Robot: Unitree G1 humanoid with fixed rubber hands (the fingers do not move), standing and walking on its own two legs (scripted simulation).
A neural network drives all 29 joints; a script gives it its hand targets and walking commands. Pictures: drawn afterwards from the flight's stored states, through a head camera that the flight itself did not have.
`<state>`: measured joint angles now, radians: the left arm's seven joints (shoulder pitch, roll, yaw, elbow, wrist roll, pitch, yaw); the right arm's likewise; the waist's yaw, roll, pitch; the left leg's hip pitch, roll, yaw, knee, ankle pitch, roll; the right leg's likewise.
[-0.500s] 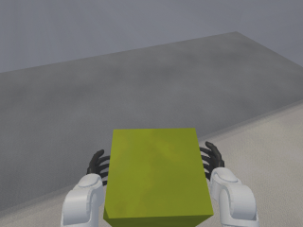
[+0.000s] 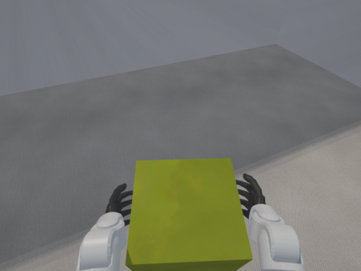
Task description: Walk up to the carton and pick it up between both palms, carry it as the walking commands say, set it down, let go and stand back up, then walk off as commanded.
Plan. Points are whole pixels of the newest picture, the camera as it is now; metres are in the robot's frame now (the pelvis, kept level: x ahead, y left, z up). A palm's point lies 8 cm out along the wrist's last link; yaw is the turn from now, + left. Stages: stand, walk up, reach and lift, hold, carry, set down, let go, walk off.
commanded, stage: carry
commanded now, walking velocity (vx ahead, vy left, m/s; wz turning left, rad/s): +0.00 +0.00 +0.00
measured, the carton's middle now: (184, 223) +0.27 +0.00 -0.03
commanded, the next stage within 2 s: hold in 0.28 s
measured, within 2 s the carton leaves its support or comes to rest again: neither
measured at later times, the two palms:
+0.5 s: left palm (118, 233) +0.24 +0.14 +0.00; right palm (256, 223) +0.25 -0.15 +0.02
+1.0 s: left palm (121, 222) +0.27 +0.15 -0.03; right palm (243, 201) +0.31 -0.15 +0.00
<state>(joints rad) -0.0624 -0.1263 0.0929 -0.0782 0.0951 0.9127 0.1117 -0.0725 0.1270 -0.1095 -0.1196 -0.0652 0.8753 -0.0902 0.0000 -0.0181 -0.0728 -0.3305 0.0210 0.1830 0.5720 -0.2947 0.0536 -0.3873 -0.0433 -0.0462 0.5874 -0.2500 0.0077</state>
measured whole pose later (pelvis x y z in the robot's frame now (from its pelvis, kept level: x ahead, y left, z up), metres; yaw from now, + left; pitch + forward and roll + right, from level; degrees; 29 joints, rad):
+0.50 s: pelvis -0.01 -0.01 +0.01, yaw +5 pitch -3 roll +0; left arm -0.09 -0.10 0.03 0.12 0.14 0.78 0.10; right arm -0.03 0.11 -0.13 0.00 -0.12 0.73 -0.05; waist -0.03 -0.02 0.07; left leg -0.22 -0.02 0.08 0.51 -0.25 0.05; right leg -0.24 0.00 0.04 0.51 -0.22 0.01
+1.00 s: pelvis +0.00 -0.04 -0.01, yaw +10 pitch -2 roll +0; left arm -0.39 -0.10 0.29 0.62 0.31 0.51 -0.01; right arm -0.33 0.17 -0.31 0.45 -0.23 0.53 -0.06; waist -0.04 -0.03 0.06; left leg -0.31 -0.04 -0.07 0.65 -0.30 0.00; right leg -0.30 0.07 0.03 0.66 -0.31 -0.04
